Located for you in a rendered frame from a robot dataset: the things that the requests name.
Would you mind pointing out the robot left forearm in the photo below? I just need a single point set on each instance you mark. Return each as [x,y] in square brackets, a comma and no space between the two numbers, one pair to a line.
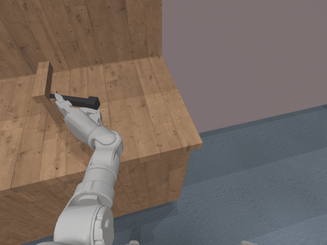
[101,174]

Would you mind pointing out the left robot upper arm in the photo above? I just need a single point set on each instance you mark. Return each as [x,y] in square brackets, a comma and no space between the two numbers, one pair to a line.
[84,225]

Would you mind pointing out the counter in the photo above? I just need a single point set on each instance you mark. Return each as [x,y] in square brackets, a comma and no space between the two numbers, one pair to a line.
[110,49]

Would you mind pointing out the robot left hand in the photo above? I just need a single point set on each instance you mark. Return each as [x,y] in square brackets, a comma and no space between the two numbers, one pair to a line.
[81,121]

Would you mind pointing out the tap lever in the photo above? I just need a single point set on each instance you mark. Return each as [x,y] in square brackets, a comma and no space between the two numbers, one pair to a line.
[90,102]

